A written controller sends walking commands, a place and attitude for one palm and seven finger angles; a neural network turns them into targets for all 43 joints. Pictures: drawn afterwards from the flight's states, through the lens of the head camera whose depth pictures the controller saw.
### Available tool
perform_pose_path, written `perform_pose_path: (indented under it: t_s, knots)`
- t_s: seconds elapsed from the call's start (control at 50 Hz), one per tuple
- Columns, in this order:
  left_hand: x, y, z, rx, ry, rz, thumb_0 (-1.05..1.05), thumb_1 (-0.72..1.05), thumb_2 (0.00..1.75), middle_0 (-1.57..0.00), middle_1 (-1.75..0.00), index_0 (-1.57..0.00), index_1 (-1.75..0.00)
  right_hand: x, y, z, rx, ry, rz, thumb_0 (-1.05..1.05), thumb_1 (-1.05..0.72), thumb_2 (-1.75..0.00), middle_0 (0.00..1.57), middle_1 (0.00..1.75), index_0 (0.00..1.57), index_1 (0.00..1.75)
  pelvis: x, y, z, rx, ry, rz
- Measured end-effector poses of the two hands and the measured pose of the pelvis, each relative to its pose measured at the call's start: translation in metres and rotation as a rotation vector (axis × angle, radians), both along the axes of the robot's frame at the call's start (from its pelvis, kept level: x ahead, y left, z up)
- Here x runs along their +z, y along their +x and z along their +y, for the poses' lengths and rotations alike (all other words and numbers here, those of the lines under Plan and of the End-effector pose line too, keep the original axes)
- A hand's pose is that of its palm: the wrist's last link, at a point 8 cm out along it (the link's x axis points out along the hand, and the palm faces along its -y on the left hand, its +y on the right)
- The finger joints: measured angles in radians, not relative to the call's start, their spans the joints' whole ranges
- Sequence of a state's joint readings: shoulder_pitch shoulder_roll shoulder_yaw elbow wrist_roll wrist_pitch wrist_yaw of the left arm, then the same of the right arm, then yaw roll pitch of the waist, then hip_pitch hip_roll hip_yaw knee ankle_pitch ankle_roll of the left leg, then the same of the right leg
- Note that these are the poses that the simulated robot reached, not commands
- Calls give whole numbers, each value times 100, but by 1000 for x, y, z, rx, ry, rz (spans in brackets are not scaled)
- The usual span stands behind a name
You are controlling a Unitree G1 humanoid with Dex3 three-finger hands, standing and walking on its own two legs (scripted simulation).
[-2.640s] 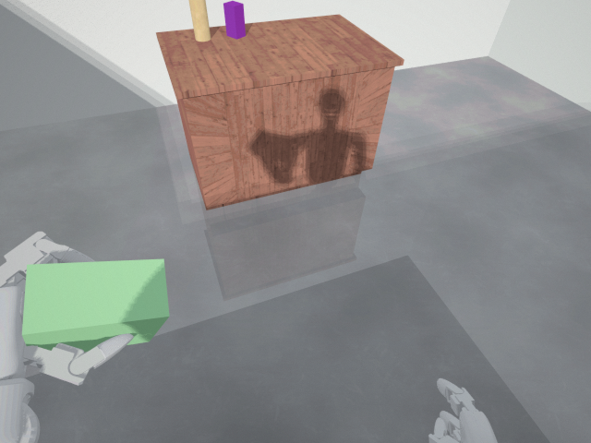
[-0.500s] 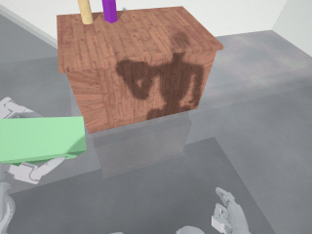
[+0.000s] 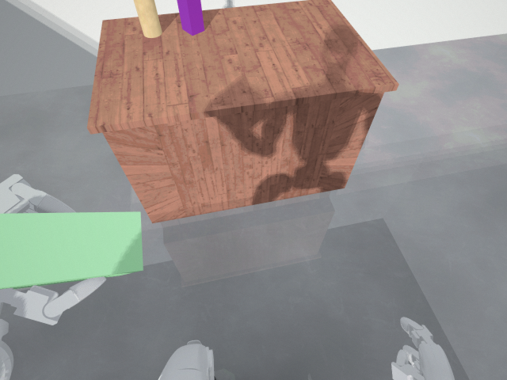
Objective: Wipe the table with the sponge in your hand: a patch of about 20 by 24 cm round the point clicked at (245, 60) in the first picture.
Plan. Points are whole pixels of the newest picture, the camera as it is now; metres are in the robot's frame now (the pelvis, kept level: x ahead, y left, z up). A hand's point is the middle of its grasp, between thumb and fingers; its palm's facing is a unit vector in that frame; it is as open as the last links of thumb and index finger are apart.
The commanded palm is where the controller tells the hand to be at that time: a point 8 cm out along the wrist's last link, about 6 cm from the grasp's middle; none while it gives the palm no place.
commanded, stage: walk to a spot facing it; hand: left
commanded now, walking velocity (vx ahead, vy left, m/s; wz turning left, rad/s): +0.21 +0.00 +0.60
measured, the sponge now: (91, 250) +0.24 +0.19 +0.16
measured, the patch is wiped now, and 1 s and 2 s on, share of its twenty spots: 0.00 0.00 0.00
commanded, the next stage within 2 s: turn to face it in 0.06 s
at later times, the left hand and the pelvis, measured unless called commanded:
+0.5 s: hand (55, 202) +0.28 +0.22 +0.19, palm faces +0.58 -0.69 -0.43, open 10.0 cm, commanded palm +0.25 +0.25 +0.18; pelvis +0.11 -0.04 -0.02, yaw +4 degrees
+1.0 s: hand (142, 175) +0.34 +0.15 +0.17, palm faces +0.30 -0.84 -0.45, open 10.0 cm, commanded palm +0.29 +0.18 +0.18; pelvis +0.10 -0.07 -0.01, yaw -8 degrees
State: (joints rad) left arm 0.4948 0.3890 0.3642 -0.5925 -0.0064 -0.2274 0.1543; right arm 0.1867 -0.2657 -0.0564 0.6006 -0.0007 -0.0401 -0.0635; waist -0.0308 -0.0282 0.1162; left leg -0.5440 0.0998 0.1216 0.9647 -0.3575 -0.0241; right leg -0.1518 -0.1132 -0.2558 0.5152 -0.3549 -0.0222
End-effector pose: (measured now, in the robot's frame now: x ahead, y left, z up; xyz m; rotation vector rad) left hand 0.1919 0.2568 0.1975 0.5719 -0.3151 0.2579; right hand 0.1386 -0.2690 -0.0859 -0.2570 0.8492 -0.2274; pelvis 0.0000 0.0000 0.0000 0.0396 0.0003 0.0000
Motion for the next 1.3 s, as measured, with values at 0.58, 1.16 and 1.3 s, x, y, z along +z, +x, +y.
perform_pose_path:
  t_s: [0.58,1.16,1.3]
  knots:
    - [-18,69,-18,280,-114,-57,-1,-48,99,-77,-133,-77,-133,-17,175,31,266,192,-182,1,-90,-90,20,30,20,30,-17,109,-58,47,-17,-33]
    - [-21,107,-106,-67,-97,-34,-1,-48,99,-76,-134,-76,-134,-17,49,-50,-66,141,-90,1,-90,-90,20,30,20,30,-14,87,-92,-165,-62,-34]
    - [-17,110,-121,-100,-67,8,-1,-48,99,-76,-134,-76,-134,-17,41,-70,-92,134,-34,1,-90,-90,20,30,20,30,-5,77,-100,-149,-31,-7]
